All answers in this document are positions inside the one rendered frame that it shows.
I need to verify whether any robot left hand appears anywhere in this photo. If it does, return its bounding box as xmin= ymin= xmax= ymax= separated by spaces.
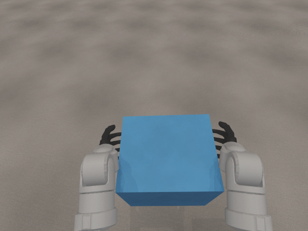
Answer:
xmin=99 ymin=125 xmax=121 ymax=159

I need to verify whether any robot left forearm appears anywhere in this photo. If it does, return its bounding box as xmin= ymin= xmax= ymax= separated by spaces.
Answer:
xmin=74 ymin=144 xmax=119 ymax=231

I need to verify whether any carton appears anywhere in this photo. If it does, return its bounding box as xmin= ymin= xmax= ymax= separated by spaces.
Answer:
xmin=115 ymin=114 xmax=224 ymax=206

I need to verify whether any robot right forearm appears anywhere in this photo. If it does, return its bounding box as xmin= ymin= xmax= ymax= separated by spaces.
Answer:
xmin=218 ymin=141 xmax=273 ymax=231

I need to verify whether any robot right hand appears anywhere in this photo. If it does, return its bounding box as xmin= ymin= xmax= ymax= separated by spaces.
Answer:
xmin=212 ymin=121 xmax=237 ymax=158

